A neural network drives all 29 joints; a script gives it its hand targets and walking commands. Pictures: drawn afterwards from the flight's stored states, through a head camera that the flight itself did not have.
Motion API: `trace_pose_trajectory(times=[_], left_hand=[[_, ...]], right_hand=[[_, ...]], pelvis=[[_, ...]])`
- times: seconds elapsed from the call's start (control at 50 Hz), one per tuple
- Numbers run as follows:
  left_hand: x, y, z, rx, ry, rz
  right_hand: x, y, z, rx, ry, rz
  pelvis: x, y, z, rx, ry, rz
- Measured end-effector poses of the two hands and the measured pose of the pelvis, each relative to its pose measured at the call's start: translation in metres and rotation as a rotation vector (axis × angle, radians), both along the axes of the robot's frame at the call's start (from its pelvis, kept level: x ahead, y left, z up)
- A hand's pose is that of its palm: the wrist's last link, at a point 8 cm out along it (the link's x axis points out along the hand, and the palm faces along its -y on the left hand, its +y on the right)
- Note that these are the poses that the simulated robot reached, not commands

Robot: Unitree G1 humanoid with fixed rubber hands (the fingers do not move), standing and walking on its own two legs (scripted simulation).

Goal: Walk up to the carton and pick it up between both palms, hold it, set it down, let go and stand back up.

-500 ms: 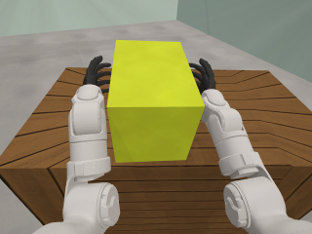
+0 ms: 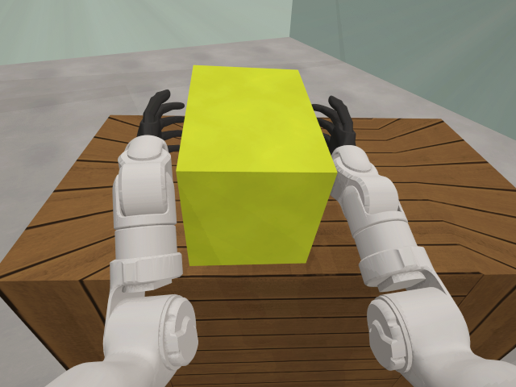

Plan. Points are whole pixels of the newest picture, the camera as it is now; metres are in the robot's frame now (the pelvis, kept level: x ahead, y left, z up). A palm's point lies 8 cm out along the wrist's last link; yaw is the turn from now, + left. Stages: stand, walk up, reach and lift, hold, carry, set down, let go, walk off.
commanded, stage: hold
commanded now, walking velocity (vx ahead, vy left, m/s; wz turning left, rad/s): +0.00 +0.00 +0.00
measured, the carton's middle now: (247, 160) +0.39 +0.01 +0.20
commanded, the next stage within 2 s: none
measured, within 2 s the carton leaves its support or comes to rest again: neither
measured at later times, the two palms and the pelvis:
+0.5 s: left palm (156, 144) +0.36 +0.13 +0.25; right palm (342, 149) +0.36 -0.13 +0.23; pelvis +0.00 +0.00 +0.00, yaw +0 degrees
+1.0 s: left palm (159, 145) +0.37 +0.13 +0.24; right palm (342, 153) +0.36 -0.14 +0.22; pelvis +0.00 +0.00 +0.00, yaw +0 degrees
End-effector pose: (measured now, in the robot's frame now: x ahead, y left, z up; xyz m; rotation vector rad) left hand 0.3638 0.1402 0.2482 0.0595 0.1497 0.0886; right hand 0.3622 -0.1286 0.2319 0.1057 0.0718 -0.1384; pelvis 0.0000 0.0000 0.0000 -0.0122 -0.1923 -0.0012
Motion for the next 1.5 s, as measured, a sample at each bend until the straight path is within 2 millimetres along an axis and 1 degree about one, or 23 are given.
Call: trace_pose_trajectory(times=[0.16, 0.34, 0.5, 0.66, 0.84, 1.0, 1.16, 1.38, 1.5], left_hand=[[-0.001, 0.0, 0.001, 0.024, -0.004, 0.014], [0.005, -0.005, -0.001, 0.027, 0.006, 0.012], [-0.001, -0.005, 0.0, 0.007, -0.013, 0.016], [-0.003, 0.0, -0.007, -0.004, 0.021, 0.021], [0.002, -0.004, 0.003, 0.023, -0.007, 0.005], [0.004, -0.007, -0.005, 0.019, 0.016, -0.009], [-0.002, -0.004, -0.003, 0.014, -0.007, 0.016], [0.007, -0.003, -0.005, 0.018, 0.021, 0.02], [0.007, -0.006, 0.001, 0.011, -0.017, 0.006]], right_hand=[[0.002, 0.001, 0.0, 0.011, -0.005, 0.012], [0.007, -0.005, -0.007, 0.014, 0.005, 0.009], [0.003, -0.005, -0.001, -0.003, -0.015, 0.011], [0.002, 0.0, -0.004, -0.007, 0.019, 0.018], [0.004, -0.004, 0.0, 0.023, -0.01, 0.005], [0.003, -0.007, -0.008, 0.016, 0.015, -0.006], [0.002, -0.003, -0.002, -0.001, -0.008, 0.011], [0.012, -0.003, -0.007, 0.01, 0.018, 0.017], [0.009, -0.006, -0.001, 0.017, -0.02, 0.003]], pelvis=[[-0.001, 0.001, 0.0, -0.003, 0.011, 0.011], [-0.001, -0.001, 0.0, -0.001, 0.023, 0.008], [0.001, -0.005, 0.0, -0.002, 0.007, 0.005], [-0.001, -0.008, 0.0, 0.003, 0.004, 0.011], [-0.003, -0.005, 0.0, 0.0, 0.013, 0.02], [0.0, -0.002, 0.0, 0.001, 0.008, 0.002], [0.001, -0.003, 0.0, 0.0, 0.009, 0.004], [0.002, -0.004, 0.001, 0.001, 0.022, 0.015], [0.006, -0.004, 0.0, -0.002, 0.019, 0.011]])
